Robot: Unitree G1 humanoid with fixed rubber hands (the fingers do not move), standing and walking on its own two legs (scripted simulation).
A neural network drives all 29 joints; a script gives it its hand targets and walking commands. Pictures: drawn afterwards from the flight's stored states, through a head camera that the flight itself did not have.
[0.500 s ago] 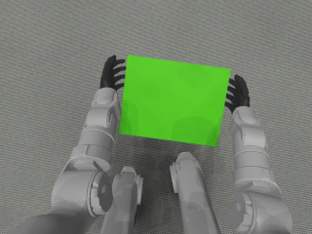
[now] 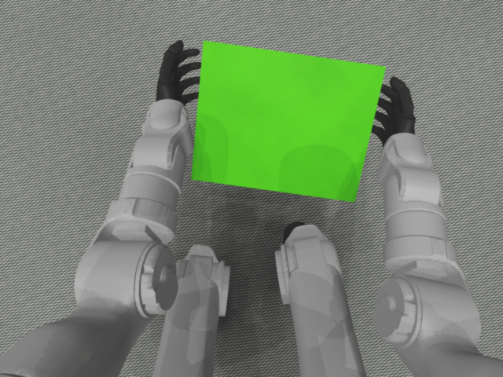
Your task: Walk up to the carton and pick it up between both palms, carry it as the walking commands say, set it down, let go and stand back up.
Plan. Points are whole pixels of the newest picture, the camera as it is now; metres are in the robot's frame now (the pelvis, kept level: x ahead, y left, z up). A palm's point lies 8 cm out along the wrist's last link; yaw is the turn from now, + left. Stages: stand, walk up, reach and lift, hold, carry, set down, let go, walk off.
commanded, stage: set down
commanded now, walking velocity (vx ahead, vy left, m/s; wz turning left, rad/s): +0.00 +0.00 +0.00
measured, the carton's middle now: (278, 123) +0.48 -0.13 -0.22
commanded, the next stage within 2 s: none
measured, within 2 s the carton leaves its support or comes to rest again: rests again in 2.00 s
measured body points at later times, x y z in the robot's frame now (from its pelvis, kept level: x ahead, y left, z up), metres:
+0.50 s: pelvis +0.00 +0.00 -0.05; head +0.34 -0.04 +0.24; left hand +0.53 +0.03 -0.21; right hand +0.44 -0.29 -0.22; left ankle +0.08 +0.12 -0.42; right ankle +0.14 -0.14 -0.42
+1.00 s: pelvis -0.01 +0.00 -0.06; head +0.33 -0.04 +0.22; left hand +0.53 +0.03 -0.24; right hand +0.43 -0.29 -0.24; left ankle +0.08 +0.12 -0.42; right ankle +0.14 -0.14 -0.42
